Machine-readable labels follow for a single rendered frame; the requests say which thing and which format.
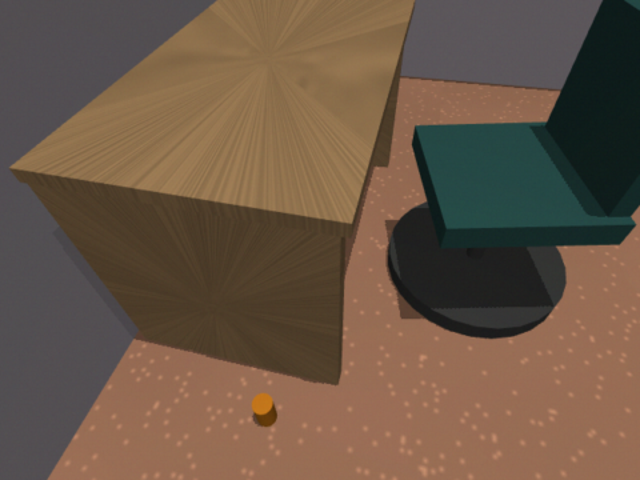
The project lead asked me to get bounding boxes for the can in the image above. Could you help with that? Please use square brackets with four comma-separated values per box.
[252, 393, 277, 427]

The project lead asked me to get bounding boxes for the desk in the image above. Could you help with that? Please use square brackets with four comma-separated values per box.
[9, 0, 415, 385]

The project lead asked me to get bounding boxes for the office chair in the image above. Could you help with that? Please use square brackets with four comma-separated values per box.
[388, 0, 640, 339]

